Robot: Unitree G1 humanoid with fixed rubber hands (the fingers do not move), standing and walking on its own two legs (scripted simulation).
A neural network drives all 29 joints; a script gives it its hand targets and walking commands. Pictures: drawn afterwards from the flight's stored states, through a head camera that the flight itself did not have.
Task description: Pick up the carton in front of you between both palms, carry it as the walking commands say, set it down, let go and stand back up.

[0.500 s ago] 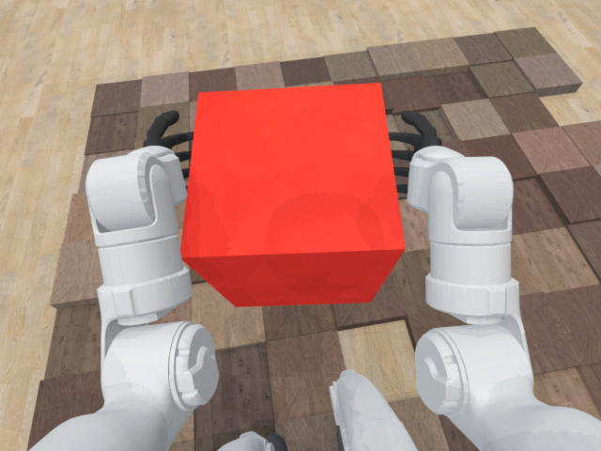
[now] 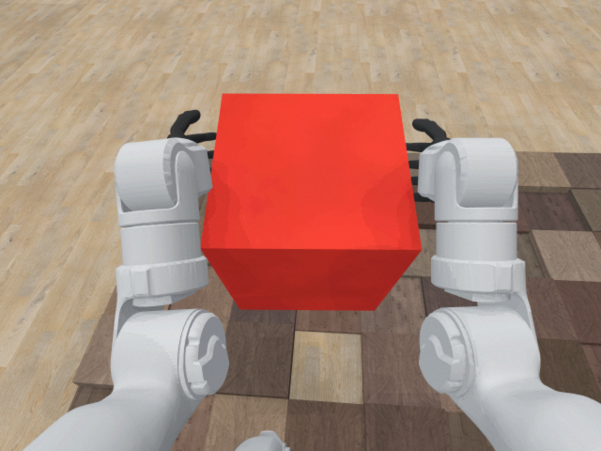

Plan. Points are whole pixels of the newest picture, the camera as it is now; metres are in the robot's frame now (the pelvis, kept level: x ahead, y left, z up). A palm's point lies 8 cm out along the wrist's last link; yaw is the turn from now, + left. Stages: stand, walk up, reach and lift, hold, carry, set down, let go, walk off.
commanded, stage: carry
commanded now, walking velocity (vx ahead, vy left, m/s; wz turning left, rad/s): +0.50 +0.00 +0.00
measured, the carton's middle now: (308, 216) +0.41 +0.03 +0.09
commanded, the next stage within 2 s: none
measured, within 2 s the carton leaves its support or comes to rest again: neither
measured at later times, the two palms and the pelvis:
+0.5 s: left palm (246, 84) +0.70 +0.15 +0.11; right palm (404, 92) +0.66 -0.13 +0.11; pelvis +0.30 +0.03 -0.02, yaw -1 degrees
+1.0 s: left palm (276, 29) +0.96 +0.12 +0.10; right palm (400, 39) +0.93 -0.16 +0.08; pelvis +0.55 +0.00 +0.00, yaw +0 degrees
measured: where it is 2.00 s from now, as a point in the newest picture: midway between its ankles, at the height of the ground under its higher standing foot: (335, 292)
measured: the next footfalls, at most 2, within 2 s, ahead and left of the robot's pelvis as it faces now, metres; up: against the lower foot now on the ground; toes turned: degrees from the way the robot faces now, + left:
left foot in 0.08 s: +0.20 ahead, +0.08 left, +0.00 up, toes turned +2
right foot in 0.60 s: +0.53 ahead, -0.05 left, -0.04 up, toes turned -3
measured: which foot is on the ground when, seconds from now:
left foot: up 0.00-0.06, down 0.08-0.58, up 0.60-0.80, down 0.82-1.00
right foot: down 0.00-0.08, up 0.10-0.58, down 0.60-0.98, up 1.00-1.00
